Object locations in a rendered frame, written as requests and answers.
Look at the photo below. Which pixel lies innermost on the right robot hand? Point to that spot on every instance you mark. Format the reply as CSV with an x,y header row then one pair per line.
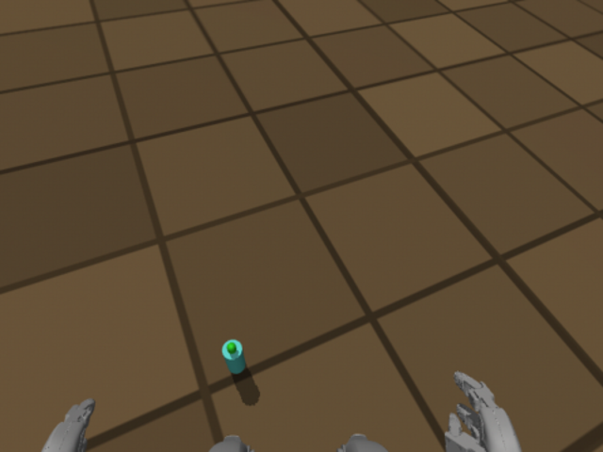
x,y
491,429

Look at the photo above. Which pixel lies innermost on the left robot hand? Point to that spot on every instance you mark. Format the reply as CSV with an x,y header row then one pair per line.
x,y
68,436

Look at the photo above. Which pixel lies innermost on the bottle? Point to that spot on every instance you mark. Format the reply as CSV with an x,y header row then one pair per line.
x,y
233,354

